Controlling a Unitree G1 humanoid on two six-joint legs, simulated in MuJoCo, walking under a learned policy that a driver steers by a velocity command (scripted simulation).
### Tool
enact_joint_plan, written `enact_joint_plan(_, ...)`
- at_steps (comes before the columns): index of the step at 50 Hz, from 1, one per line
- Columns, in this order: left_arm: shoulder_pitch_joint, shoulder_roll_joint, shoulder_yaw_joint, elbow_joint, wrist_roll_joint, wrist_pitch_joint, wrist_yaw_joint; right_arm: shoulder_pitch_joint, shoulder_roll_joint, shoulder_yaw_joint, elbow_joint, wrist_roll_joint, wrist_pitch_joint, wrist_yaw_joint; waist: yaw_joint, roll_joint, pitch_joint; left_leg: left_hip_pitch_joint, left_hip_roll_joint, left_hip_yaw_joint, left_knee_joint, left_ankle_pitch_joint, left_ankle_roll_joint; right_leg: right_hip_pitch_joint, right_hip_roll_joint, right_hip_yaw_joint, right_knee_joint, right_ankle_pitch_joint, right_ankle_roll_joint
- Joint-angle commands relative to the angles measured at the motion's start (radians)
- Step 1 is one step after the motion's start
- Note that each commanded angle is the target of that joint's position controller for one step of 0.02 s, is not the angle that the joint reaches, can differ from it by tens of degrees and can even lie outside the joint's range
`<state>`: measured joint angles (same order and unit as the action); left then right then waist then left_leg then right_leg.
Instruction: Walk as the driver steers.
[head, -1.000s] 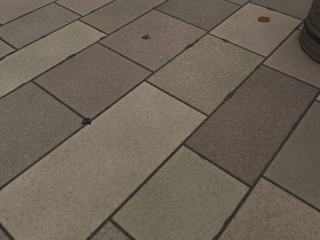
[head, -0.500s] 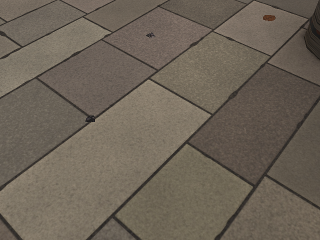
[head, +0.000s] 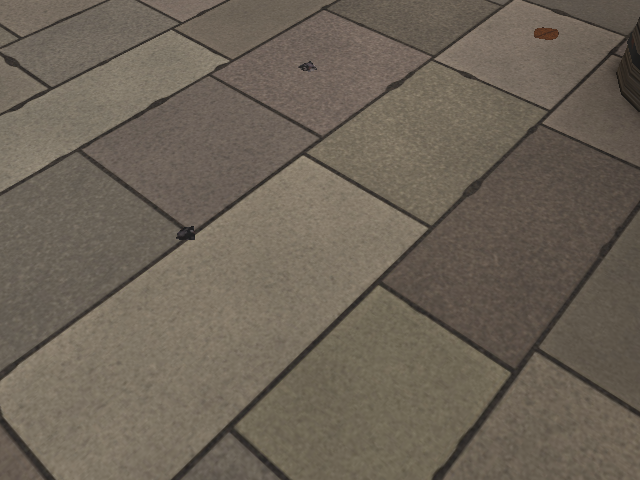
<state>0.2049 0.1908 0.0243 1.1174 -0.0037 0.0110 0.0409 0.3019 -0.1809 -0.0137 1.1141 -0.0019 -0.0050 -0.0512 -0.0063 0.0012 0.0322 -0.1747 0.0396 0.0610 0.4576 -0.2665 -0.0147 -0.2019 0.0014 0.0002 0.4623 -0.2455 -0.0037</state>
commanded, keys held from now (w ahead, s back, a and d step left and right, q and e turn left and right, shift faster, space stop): no key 0.30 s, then w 0.40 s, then no key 0.30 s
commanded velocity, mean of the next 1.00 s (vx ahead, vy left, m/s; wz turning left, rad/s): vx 0.17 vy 0.00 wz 0.00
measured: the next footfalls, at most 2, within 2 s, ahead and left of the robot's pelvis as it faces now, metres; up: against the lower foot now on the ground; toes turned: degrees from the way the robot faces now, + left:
left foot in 0.96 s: +0.38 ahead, +0.09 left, +0.00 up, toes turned +2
right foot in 1.28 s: +0.32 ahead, -0.13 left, +0.00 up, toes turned -1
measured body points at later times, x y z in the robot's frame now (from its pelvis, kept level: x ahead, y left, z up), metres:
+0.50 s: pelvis +0.02 +0.00 -0.01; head +0.03 -0.01 +0.44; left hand +0.03 +0.24 -0.16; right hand -0.03 -0.24 -0.16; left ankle -0.01 +0.12 -0.74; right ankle +0.00 -0.11 -0.73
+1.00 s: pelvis +0.22 +0.00 -0.02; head +0.25 +0.01 +0.43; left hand +0.14 +0.25 -0.17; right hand +0.41 -0.23 -0.13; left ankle +0.34 +0.09 -0.74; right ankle +0.03 -0.12 -0.71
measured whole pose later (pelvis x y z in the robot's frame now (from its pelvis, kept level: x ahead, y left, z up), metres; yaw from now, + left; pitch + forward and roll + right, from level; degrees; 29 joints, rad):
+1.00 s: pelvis +0.22 +0.00 -0.02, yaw -1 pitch +1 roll -1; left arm 0.42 0.21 0.02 1.11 0.00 -0.07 0.03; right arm 0.01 -0.22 -0.04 0.88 -0.01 -0.09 0.01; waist 0.04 0.01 0.05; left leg -0.50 -0.02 0.05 0.56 -0.06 0.07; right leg -0.05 0.01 0.00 0.71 -0.51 0.01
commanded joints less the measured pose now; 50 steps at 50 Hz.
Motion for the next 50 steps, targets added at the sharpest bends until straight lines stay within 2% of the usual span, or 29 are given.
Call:
enact_joint_plan(1,0.034,0.095,0.013,-0.018,0.000,-0.005,0.003,0.077,-0.088,-0.014,-0.011,0.000,-0.004,-0.003,0.001,0.003,0.019,-0.033,0.010,-0.016,-0.081,0.101,0.016,-0.006,-0.026,0.023,-0.076,0.150,-0.027)
enact_joint_plan(15,0.059,0.085,0.010,-0.010,-0.001,-0.006,0.005,0.104,-0.074,-0.015,-0.012,0.001,-0.006,-0.003,0.002,0.004,0.026,-0.039,0.008,-0.018,-0.080,0.099,0.019,-0.013,-0.025,0.020,-0.073,0.143,-0.024)
enact_joint_plan(16,0.078,0.075,0.008,0.000,-0.001,-0.005,0.005,0.124,-0.066,-0.014,-0.002,0.002,-0.004,-0.004,0.002,0.004,0.001,-0.028,-0.003,-0.008,-0.081,0.004,0.022,-0.003,-0.013,0.007,-0.072,0.043,-0.026)
enact_joint_plan(18,0.085,0.095,0.018,-0.003,-0.014,-0.004,0.010,0.123,-0.093,-0.026,-0.008,0.015,-0.001,-0.011,0.001,0.017,0.043,-0.077,-0.013,-0.013,-0.062,-0.321,0.058,-0.077,0.018,-0.018,-0.031,-0.316,-0.050)
enact_joint_plan(19,0.076,0.097,0.020,-0.014,-0.015,-0.010,0.010,0.119,-0.100,-0.030,-0.018,0.018,-0.004,-0.013,0.000,0.023,0.092,-0.119,0.006,-0.045,-0.072,-0.443,0.080,-0.137,0.012,-0.007,-0.020,-0.425,-0.064)
enact_joint_plan(21,0.057,0.074,0.017,-0.035,-0.016,-0.037,0.001,0.150,-0.111,-0.037,-0.025,0.026,-0.024,-0.008,-0.016,0.049,0.138,-0.125,0.073,-0.149,-0.102,-0.509,0.128,-0.221,-0.005,0.008,0.032,-0.413,-0.077)
enact_joint_plan(22,0.041,0.060,0.015,-0.046,-0.016,-0.053,-0.007,0.188,-0.127,-0.044,-0.019,0.029,-0.036,-0.003,-0.030,0.081,0.133,-0.084,0.124,-0.226,-0.134,-0.524,0.159,-0.264,-0.002,-0.008,0.093,-0.353,-0.073)
enact_joint_plan(24,0.017,0.023,0.009,-0.069,-0.023,-0.078,-0.024,0.224,-0.180,-0.065,-0.015,0.033,-0.049,0.006,-0.033,0.188,0.118,-0.050,0.283,-0.450,-0.254,-0.578,0.243,-0.298,0.005,-0.063,0.281,-0.204,-0.071)
enact_joint_plan(25,0.013,0.029,0.010,-0.075,-0.025,-0.086,-0.031,0.197,-0.176,-0.066,-0.029,0.030,-0.053,0.008,-0.019,0.175,0.130,-0.098,0.312,-0.487,-0.279,-0.558,0.256,-0.276,-0.016,-0.045,0.314,-0.207,-0.086)
enact_joint_plan(26,0.033,0.028,0.011,-0.074,-0.030,-0.092,-0.035,0.150,-0.174,-0.065,-0.050,0.029,-0.056,0.012,0.011,0.164,0.138,-0.143,0.297,-0.451,-0.274,-0.527,0.239,-0.224,-0.020,-0.047,0.267,-0.238,-0.102)
enact_joint_plan(27,0.102,0.018,0.011,-0.052,-0.035,-0.096,-0.036,0.083,-0.175,-0.064,-0.073,0.037,-0.056,0.017,0.058,0.167,0.144,-0.215,0.256,-0.374,-0.233,-0.485,0.205,-0.099,-0.015,-0.058,0.128,-0.223,-0.118)
enact_joint_plan(28,0.196,0.033,0.021,-0.010,-0.033,-0.098,-0.033,0.029,-0.164,-0.060,-0.096,0.043,-0.054,0.022,0.100,0.125,0.136,-0.302,0.178,-0.267,-0.159,-0.401,0.161,0.075,0.015,-0.074,0.005,-0.154,-0.116)
enact_joint_plan(29,0.306,0.088,0.042,0.029,-0.025,-0.097,-0.029,-0.017,-0.141,-0.054,-0.119,0.041,-0.059,0.026,0.135,0.013,0.105,-0.401,0.091,-0.145,0.049,-0.225,0.109,0.226,-0.048,0.048,-0.052,-0.112,-0.121)
enact_joint_plan(30,0.465,0.222,0.080,0.055,-0.029,-0.102,-0.031,-0.040,-0.076,-0.038,-0.159,0.033,-0.078,0.028,0.175,-0.284,0.037,-0.576,-0.042,0.044,0.443,-0.129,0.038,0.382,-0.265,0.425,-0.213,-0.200,-0.224)
enact_joint_plan(31,0.489,0.211,0.068,0.046,-0.009,-0.121,-0.040,-0.069,-0.073,-0.035,-0.181,0.038,-0.101,0.029,0.169,-0.273,0.019,-0.693,-0.058,-0.068,0.698,-0.264,0.049,0.388,-0.398,0.713,-0.294,-0.190,-0.315)
enact_joint_plan(32,0.398,0.145,0.046,0.021,-0.003,-0.135,-0.039,-0.063,-0.087,-0.040,-0.183,0.054,-0.114,0.039,0.107,-0.136,0.072,-0.779,-0.002,-0.134,0.836,-0.210,0.078,0.379,-0.398,0.644,-0.271,-0.132,-0.300)
enact_joint_plan(33,0.331,0.111,0.034,-0.004,-0.005,-0.140,-0.043,-0.047,-0.085,-0.038,-0.174,0.055,-0.121,0.050,0.075,-0.084,0.074,-0.807,0.028,-0.138,0.871,-0.119,0.099,0.370,-0.353,0.513,-0.263,-0.064,-0.266)
enact_joint_plan(34,0.288,0.104,0.026,-0.018,-0.007,-0.137,-0.049,-0.053,-0.098,-0.044,-0.173,0.044,-0.127,0.054,0.051,-0.042,0.077,-0.810,0.058,-0.129,0.832,-0.040,0.108,0.355,-0.316,0.404,-0.271,0.030,-0.232)
enact_joint_plan(35,0.278,0.080,0.016,-0.021,-0.005,-0.129,-0.051,-0.072,-0.118,-0.056,-0.177,0.033,-0.128,0.057,0.042,-0.044,0.078,-0.780,0.081,-0.113,0.776,0.014,0.109,0.335,-0.279,0.306,-0.276,0.154,-0.196)
enact_joint_plan(36,0.285,0.054,0.006,-0.021,0.000,-0.116,-0.047,-0.076,-0.118,-0.061,-0.178,0.032,-0.123,0.062,0.036,-0.062,0.076,-0.735,0.080,-0.086,0.740,0.029,0.099,0.306,-0.244,0.226,-0.274,0.298,-0.171)
enact_joint_plan(38,0.285,0.069,0.000,-0.030,0.011,-0.098,-0.031,-0.103,-0.073,-0.051,-0.191,0.031,-0.106,0.071,0.021,-0.069,0.080,-0.649,0.059,-0.037,0.623,0.072,0.068,0.220,-0.208,0.116,-0.270,0.532,-0.157)
enact_joint_plan(40,0.237,0.106,-0.002,-0.053,0.017,-0.089,-0.013,-0.222,-0.028,-0.029,-0.242,0.024,-0.098,0.069,0.024,-0.065,0.104,-0.491,0.015,0.012,0.370,0.165,0.044,0.067,-0.147,0.013,-0.275,0.617,-0.138)
enact_joint_plan(41,0.254,0.131,0.002,-0.053,0.016,-0.087,-0.007,-0.268,-0.024,-0.024,-0.259,0.021,-0.094,0.069,0.039,-0.087,0.090,-0.406,-0.015,0.037,0.277,0.207,0.036,0.034,-0.134,-0.004,-0.270,0.639,-0.136)
enact_joint_plan(43,0.289,0.169,0.013,-0.037,0.003,-0.090,-0.003,-0.285,-0.061,-0.029,-0.275,0.025,-0.082,0.071,0.032,-0.135,0.052,-0.296,-0.040,0.030,0.192,0.263,0.044,0.049,-0.167,0.010,-0.246,0.682,-0.137)
enact_joint_plan(45,0.251,0.170,0.019,-0.039,-0.009,-0.096,-0.001,-0.229,-0.118,-0.044,-0.265,0.022,-0.075,0.068,-0.018,-0.149,0.013,-0.220,-0.057,-0.004,0.128,0.293,0.080,0.113,-0.188,0.020,-0.169,0.778,-0.112)
enact_joint_plan(47,0.207,0.159,0.020,-0.046,-0.012,-0.091,-0.003,-0.057,-0.172,-0.073,-0.202,0.008,-0.078,0.065,-0.110,-0.120,-0.082,-0.036,-0.089,0.001,0.034,0.375,0.126,0.171,-0.156,0.006,0.033,0.848,-0.071)
enact_joint_plan(48,0.233,0.148,0.017,-0.049,0.000,-0.092,-0.010,0.012,-0.217,-0.086,-0.180,0.001,-0.078,0.059,-0.127,-0.061,-0.145,0.139,-0.012,-0.058,0.033,0.651,0.150,0.089,-0.104,-0.014,0.196,0.671,-0.032)
enact_joint_plan(49,0.347,0.066,-0.005,-0.042,0.028,-0.094,-0.017,0.086,-0.274,-0.089,-0.167,-0.033,-0.070,0.054,-0.083,0.147,-0.296,0.441,0.242,-0.316,0.125,1.090,0.288,-0.163,0.015,-0.048,0.560,0.071,0.016)
enact_joint_plan(50,0.450,0.000,-0.020,-0.008,0.004,-0.097,-0.027,0.094,-0.213,-0.061,-0.159,-0.035,-0.069,0.063,-0.038,0.264,-0.479,0.480,0.391,-0.579,0.006,1.144,0.421,-0.194,0.083,0.088,0.799,-0.435,0.042)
